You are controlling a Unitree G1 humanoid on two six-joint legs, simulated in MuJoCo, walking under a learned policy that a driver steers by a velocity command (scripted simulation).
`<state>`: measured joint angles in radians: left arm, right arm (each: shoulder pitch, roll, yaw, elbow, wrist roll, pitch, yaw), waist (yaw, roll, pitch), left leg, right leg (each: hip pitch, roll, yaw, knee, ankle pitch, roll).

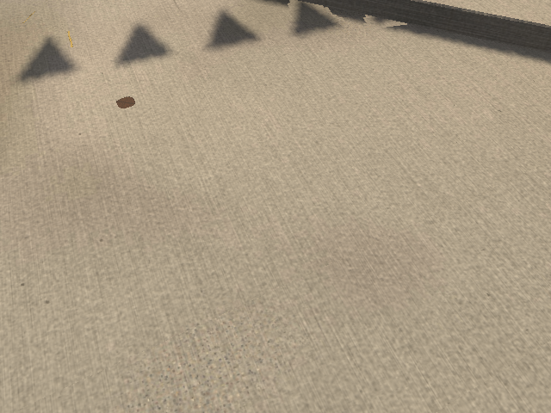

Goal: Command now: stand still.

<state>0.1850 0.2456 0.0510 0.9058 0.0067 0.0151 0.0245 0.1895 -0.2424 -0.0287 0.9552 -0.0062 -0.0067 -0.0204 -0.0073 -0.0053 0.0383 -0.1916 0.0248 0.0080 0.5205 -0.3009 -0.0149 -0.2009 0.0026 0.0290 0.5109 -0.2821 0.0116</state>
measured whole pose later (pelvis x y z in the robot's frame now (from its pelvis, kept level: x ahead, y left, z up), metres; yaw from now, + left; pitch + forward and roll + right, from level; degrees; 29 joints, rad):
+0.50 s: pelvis +0.01 +0.00 +0.00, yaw +0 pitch -1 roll +0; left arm 0.24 0.23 0.04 1.06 -0.02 -0.01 0.04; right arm 0.26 -0.24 -0.04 1.03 0.02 -0.01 -0.03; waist 0.00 0.00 0.01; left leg -0.20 0.01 0.01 0.57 -0.36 0.02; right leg -0.24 -0.01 0.01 0.65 -0.44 -0.02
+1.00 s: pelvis +0.20 +0.00 -0.01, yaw +1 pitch +2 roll -1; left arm 0.48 0.21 0.04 1.10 -0.02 -0.09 0.02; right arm -0.06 -0.24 -0.04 0.83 0.03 -0.09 0.05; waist 0.10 0.05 0.04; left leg -0.58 0.05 -0.01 0.47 0.10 0.04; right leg 0.17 0.03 -0.04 0.19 -0.39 -0.01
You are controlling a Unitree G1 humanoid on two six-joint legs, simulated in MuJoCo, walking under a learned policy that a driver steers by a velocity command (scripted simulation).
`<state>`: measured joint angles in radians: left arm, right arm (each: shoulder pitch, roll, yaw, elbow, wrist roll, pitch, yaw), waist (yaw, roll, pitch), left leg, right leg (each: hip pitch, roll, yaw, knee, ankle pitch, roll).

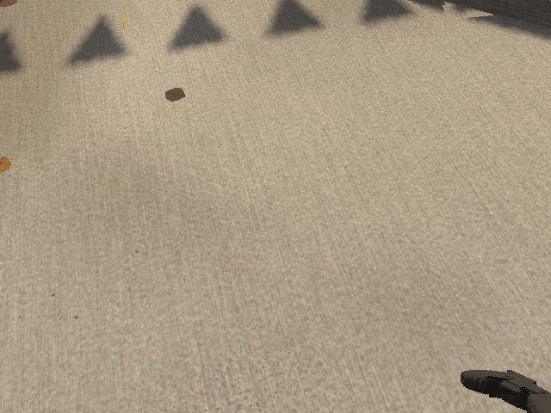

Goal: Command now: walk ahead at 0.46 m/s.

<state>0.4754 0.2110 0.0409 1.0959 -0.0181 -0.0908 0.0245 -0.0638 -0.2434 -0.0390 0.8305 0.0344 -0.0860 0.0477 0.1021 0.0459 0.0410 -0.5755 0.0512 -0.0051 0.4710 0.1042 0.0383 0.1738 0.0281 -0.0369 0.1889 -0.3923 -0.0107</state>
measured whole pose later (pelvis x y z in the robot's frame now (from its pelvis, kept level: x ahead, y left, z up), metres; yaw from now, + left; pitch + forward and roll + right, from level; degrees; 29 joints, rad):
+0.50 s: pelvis +0.31 +0.05 -0.01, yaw +0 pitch +1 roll +2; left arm 0.02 0.23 0.05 0.85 -0.01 -0.09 -0.01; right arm 0.38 -0.23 -0.04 1.02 0.01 -0.09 0.00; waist -0.08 -0.04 0.02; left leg 0.05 -0.11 0.02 0.20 -0.27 0.08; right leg -0.65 -0.09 0.01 0.56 0.12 -0.02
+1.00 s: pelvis +0.59 +0.03 -0.01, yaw +1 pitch +1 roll -3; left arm 0.33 0.25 0.06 0.98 -0.02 -0.10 0.00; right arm 0.08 -0.27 -0.06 0.89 0.01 -0.08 0.01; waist 0.06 0.05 0.01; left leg -0.63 0.13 -0.07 0.58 0.14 0.00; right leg -0.05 0.07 -0.06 0.25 -0.22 -0.05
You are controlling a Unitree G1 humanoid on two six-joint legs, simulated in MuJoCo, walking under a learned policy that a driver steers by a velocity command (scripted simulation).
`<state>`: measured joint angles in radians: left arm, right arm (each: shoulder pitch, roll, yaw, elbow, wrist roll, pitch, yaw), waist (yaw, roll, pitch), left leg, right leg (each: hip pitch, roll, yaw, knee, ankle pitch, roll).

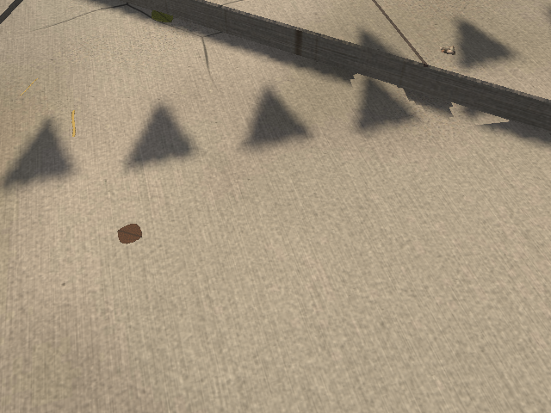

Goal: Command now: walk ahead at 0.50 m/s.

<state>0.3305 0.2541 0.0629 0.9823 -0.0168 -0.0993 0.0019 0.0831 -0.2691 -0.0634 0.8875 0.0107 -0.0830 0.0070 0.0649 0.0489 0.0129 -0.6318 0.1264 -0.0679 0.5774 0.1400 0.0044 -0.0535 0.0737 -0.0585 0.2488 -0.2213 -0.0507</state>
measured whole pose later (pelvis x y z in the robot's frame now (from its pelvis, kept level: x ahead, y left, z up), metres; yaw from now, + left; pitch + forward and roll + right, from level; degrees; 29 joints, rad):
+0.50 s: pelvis +0.27 +0.09 -0.03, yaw +1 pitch +2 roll +1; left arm 0.09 0.25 0.05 0.87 0.00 -0.08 0.01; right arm 0.30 -0.22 -0.04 0.99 -0.01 -0.07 -0.01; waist -0.05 -0.05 0.03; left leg -0.09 -0.08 0.03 0.28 -0.22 0.08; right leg -0.61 -0.07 0.02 0.64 0.01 0.00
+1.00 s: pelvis +0.37 +0.09 -0.04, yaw +1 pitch +0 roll +0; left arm 0.14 0.22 0.04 0.98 0.01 -0.01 0.03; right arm 0.24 -0.22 -0.04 1.05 -0.02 0.00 -0.03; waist 0.00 -0.02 0.02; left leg -0.21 0.02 0.00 0.53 -0.32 -0.01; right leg -0.32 0.00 -0.01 0.47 -0.14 0.00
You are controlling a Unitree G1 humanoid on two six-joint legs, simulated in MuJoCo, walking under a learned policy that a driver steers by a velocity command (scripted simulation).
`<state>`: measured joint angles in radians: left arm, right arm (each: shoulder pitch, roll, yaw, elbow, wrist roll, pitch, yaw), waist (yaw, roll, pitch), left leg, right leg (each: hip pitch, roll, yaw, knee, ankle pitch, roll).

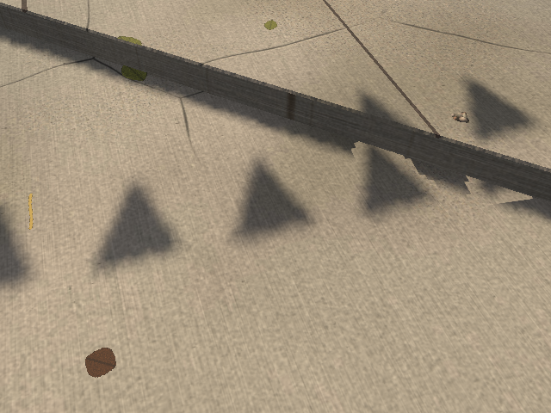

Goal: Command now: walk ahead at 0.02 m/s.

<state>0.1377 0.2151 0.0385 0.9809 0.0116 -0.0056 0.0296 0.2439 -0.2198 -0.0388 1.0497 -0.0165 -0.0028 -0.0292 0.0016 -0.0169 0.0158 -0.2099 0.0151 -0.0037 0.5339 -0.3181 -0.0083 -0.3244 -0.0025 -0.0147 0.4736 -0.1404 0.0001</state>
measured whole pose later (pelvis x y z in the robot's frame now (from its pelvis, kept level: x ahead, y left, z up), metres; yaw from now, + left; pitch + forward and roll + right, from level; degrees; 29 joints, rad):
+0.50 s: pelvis +0.15 -0.04 +0.01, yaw +3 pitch +0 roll +0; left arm 0.29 0.22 0.05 1.06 0.01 -0.10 -0.01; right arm 0.24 -0.26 -0.08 1.00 0.05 -0.07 -0.01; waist 0.02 0.03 0.00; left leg -0.52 0.05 -0.06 1.10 -0.26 0.07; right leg -0.10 0.01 -0.12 0.35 -0.25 -0.05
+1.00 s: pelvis +0.39 +0.05 +0.00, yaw +19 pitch +1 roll +0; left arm 0.14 0.28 0.07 0.87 -0.01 -0.10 0.03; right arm 0.13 -0.27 -0.08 0.82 0.00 -0.05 0.03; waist 0.00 -0.01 0.09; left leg -0.35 -0.12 0.01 0.45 -0.12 0.12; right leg -0.51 -0.08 0.05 1.25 -0.43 0.03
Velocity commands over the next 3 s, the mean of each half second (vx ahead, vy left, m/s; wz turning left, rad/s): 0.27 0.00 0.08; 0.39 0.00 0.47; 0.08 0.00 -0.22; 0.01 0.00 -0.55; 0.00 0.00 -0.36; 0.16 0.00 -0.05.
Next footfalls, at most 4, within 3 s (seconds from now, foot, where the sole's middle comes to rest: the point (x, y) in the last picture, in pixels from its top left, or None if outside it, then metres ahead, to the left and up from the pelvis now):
0.84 left None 0.47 0.13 -0.77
1.38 right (302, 383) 0.59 -0.05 -0.77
1.86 left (207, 373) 0.61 0.18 -0.77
2.28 right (314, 400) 0.55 -0.08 -0.77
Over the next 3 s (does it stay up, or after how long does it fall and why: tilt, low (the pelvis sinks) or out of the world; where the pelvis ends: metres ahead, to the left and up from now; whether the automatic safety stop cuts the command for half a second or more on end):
stays up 0.59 0.00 0.00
